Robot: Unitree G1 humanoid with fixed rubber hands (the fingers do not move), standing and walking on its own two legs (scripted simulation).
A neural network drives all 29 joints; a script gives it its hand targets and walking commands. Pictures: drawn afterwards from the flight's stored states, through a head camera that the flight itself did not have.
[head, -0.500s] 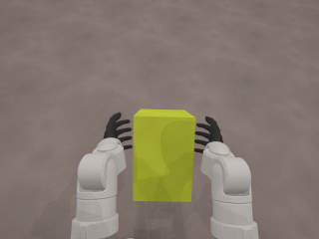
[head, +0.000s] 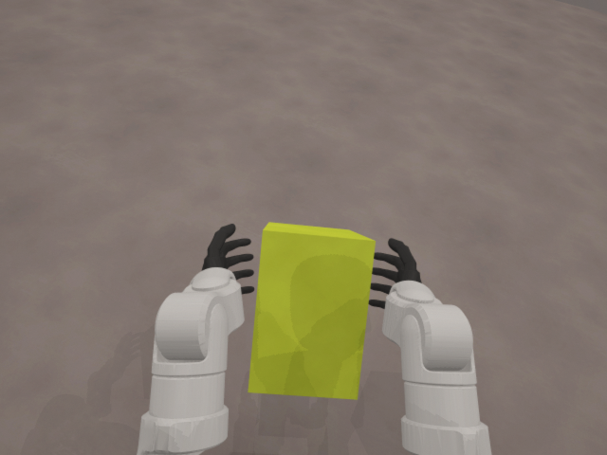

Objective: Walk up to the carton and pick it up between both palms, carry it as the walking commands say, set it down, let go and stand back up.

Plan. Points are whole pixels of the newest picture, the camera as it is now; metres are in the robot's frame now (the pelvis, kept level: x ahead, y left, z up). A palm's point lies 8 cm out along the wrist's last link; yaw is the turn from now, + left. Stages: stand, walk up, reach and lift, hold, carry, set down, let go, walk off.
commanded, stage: carry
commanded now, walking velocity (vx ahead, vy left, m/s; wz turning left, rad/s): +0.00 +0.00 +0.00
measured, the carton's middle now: (306, 297) +0.37 +0.00 -0.03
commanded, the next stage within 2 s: none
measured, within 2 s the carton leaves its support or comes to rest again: neither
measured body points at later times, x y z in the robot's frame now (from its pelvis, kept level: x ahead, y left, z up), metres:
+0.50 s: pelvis +0.37 +0.08 -0.02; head +0.42 +0.15 +0.42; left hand +0.70 +0.22 +0.04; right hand +0.71 -0.01 +0.06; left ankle +0.37 +0.18 -0.62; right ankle +0.22 -0.02 -0.68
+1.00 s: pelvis +0.74 +0.16 +0.01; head +0.77 +0.18 +0.45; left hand +1.09 +0.28 +0.09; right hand +1.07 +0.04 +0.07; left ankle +0.59 +0.22 -0.56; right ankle +0.76 +0.11 -0.69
